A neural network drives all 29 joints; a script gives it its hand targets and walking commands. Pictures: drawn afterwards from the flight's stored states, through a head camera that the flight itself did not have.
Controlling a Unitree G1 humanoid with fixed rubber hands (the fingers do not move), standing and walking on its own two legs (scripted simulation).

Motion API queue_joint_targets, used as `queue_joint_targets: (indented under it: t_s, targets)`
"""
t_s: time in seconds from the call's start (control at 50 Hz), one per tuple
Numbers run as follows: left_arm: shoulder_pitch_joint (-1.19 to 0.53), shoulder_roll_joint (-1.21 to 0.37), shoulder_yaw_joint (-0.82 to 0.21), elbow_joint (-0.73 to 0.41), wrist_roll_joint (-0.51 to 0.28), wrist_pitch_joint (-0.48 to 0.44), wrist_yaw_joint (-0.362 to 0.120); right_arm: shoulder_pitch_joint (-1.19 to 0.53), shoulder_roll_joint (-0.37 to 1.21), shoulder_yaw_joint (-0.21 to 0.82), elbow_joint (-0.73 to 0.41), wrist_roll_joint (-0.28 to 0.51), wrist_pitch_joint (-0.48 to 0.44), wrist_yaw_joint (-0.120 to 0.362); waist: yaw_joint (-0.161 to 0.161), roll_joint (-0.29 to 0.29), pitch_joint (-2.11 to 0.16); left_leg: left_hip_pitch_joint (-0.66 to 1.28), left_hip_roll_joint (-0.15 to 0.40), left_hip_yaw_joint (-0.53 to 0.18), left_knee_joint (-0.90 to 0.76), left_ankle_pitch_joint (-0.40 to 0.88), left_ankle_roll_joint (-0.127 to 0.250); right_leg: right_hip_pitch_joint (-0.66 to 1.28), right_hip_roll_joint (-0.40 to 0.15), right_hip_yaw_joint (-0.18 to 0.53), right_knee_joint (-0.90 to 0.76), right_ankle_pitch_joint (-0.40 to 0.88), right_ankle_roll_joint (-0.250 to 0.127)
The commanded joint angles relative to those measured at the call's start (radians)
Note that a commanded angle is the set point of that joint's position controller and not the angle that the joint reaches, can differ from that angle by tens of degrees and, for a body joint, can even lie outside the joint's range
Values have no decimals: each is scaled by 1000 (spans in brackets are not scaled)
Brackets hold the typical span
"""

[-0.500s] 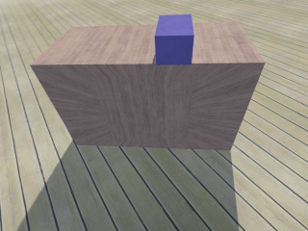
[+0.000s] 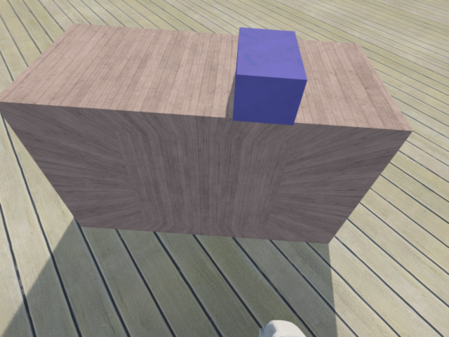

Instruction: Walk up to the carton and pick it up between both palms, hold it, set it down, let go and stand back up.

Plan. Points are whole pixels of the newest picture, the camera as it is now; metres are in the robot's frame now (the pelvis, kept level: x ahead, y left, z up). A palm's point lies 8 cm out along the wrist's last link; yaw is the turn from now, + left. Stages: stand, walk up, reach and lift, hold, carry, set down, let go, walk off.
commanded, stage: walk up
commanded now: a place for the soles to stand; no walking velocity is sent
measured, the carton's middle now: (265, 73) +0.81 -0.10 +0.04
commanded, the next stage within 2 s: none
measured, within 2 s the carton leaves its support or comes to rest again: neither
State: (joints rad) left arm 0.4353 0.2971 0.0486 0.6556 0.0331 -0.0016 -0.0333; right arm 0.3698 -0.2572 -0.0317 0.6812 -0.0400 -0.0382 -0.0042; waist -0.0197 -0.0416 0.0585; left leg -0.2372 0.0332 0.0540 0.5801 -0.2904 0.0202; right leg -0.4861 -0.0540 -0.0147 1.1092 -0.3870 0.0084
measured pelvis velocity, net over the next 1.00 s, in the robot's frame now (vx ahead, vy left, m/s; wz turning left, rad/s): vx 0.28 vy -0.01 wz -0.09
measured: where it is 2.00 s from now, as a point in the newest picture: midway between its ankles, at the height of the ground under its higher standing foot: (229, 314)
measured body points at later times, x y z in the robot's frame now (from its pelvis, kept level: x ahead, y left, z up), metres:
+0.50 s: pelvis +0.19 -0.02 +0.00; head +0.21 -0.03 +0.45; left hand +0.22 +0.26 -0.11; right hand +0.29 -0.27 -0.11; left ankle +0.29 +0.12 -0.69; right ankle +0.20 -0.15 -0.73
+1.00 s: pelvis +0.28 -0.01 -0.01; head +0.30 -0.01 +0.44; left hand +0.41 +0.24 -0.12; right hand +0.34 -0.29 -0.12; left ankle +0.33 +0.12 -0.73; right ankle +0.28 -0.14 -0.73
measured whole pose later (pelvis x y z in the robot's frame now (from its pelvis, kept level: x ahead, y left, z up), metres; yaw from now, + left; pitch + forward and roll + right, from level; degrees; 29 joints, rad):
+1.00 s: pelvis +0.28 -0.01 -0.01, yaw -5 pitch -2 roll +0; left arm 0.27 0.27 0.01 0.67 0.00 0.02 -0.01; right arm 0.31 -0.29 -0.01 0.65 0.00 0.03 -0.01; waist -0.02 0.01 0.07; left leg -0.33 0.07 0.05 0.65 -0.29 -0.02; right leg -0.29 -0.02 -0.03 0.64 -0.32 0.01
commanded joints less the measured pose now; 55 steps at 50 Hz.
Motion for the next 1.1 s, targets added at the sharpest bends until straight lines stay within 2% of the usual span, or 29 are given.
queue_joint_targets:
  t_s: [0.0,0.06,0.12,0.16,0.18,0.2,0.22,0.24,0.28,0.32,0.34,0.36,0.46,0.5,0.54,0.56,0.58,0.6,0.62,0.68,0.74,0.8,0.86,0.88,0.9,0.92,0.94,0.98,1.08]
  targets:
    - [36,47,22,-85,4,-18,-18,19,-172,-45,-46,2,-35,-4,0,184,60,-46,229,-244,-330,3,230,-63,-39,24,-181,101,14]
    - [-35,28,18,-106,2,-32,-21,38,-190,-50,-29,2,-40,4,-16,212,57,-33,197,-165,-289,53,199,-5,-24,-3,-365,190,-4]
    - [-80,32,25,-128,11,-47,-17,75,-208,-55,-23,2,-35,11,-20,190,46,-42,219,-150,-230,124,189,122,7,-51,-461,223,-27]
    - [3,54,37,-110,13,-59,-2,73,-208,-43,-23,-1,-27,12,42,114,16,-69,189,-93,-66,180,148,284,50,-67,-545,243,-54]
    - [102,92,52,-84,16,-65,13,90,-176,-28,-32,-6,-21,16,86,41,-40,-106,138,-28,138,191,113,412,53,-48,-557,211,-72]
    - [199,177,74,-69,31,-69,25,157,-99,1,-55,-3,-17,20,126,-139,-151,-249,53,42,455,48,47,583,-129,232,-611,28,-150]
    - [225,243,83,-90,34,-63,38,190,-87,8,-85,-4,-4,22,117,-208,-143,-424,-35,16,629,-293,-3,620,-352,657,-755,-87,-227]
    - [213,261,89,-80,7,-46,50,116,-171,-19,-106,-14,22,13,139,-104,-90,-458,2,-61,719,-300,4,523,-403,764,-855,-232,-295]
    - [94,194,59,-82,-3,-44,52,39,-169,-28,-121,-5,27,18,99,-31,52,-486,43,-87,753,-169,1,381,-325,544,-843,-60,-291]
    - [2,157,40,-85,3,-51,48,114,-142,-29,-86,-3,22,26,33,-79,41,-368,81,-96,614,-103,-16,265,-245,350,-831,73,-248]
    - [1,134,29,-70,3,-57,44,122,-138,-32,-78,2,18,34,29,-66,32,-313,70,-86,556,-74,-21,231,-195,274,-834,109,-221]
    - [-5,127,27,-57,6,-61,42,123,-120,-28,-74,6,17,41,25,-76,34,-289,65,-64,518,-55,-29,213,-179,227,-820,179,-231]
    - [-40,153,33,-48,-1,-56,36,43,-70,-19,-111,10,9,46,31,-177,22,-127,45,-14,174,37,-35,123,-147,120,-751,236,-238]
    - [-47,148,25,-46,-9,-41,33,63,-84,-29,-104,3,3,27,7,-91,-15,39,-4,28,61,204,-22,68,-122,89,-622,318,-189]
    - [-8,109,7,-54,-15,-26,26,113,-123,-44,-94,-5,-6,8,-14,22,-54,191,-22,25,-18,248,-5,-1,-62,68,-480,175,-113]
    - [42,60,-12,-59,-17,-22,24,130,-158,-51,-105,-10,-10,0,-24,134,-87,237,101,-122,-75,170,28,-46,-9,19,-341,30,-67]
    - [105,2,-37,-78,-3,-9,28,120,-216,-52,-148,-9,-10,-7,-6,276,-106,160,358,-461,-194,99,103,-38,42,-8,-139,-262,-1]
    - [114,73,-5,-62,-2,27,44,96,-267,-77,-140,19,13,-20,-18,223,-85,64,438,-579,-270,-81,225,-22,32,30,-31,-295,10]
    - [61,110,5,-64,5,46,48,47,-243,-68,-144,29,22,-28,-19,192,-24,6,398,-562,-308,-145,241,-41,13,62,5,-244,15]
    - [51,87,6,-40,-10,39,49,-33,-173,-35,-136,13,24,-30,12,196,-2,-39,256,-289,-252,69,170,16,-18,78,-115,-158,13]
    - [32,61,-2,-39,-6,33,45,-49,-166,-26,-131,15,23,-24,12,248,-39,-18,236,-220,-174,307,187,83,-3,32,-240,-136,31]
    - [-4,56,-2,-41,-8,28,40,-61,-183,-29,-137,13,30,-24,14,230,-78,-29,224,-171,-117,412,179,172,18,-13,-365,-11,21]
    - [-19,81,8,-52,-4,13,34,-101,-196,-19,-147,30,37,-14,56,171,-100,-144,201,-132,-43,308,114,345,26,-11,-599,236,-24]
    - [-38,111,13,-61,-1,6,33,-91,-172,-8,-153,46,37,-7,57,122,-122,-200,176,-116,-18,196,70,398,-33,77,-617,285,-55]
    - [-63,167,24,-70,4,0,34,-40,-118,7,-168,53,36,-1,32,-28,-145,-221,97,-45,91,31,13,390,-173,269,-683,287,-110]
    - [-135,200,30,-61,-43,6,35,-11,-96,10,-140,60,50,-8,4,-64,-115,-26,18,-2,83,-152,-12,151,-233,277,-736,145,-184]
    - [-213,173,18,-71,-55,6,31,-22,-109,3,-128,43,53,-7,-19,-62,-66,41,34,-39,22,-97,-8,61,-182,231,-735,37,-160]
    - [-205,112,-8,-70,-49,5,26,-50,-145,-4,-121,41,37,-1,5,-45,-33,10,50,-48,-47,50,-10,107,-91,126,-701,111,-86]
    - [-173,119,-13,-59,-44,-3,21,-37,-156,1,-103,34,14,2,16,-34,-66,-8,77,-65,-82,142,1,211,-75,103,-657,253,-71]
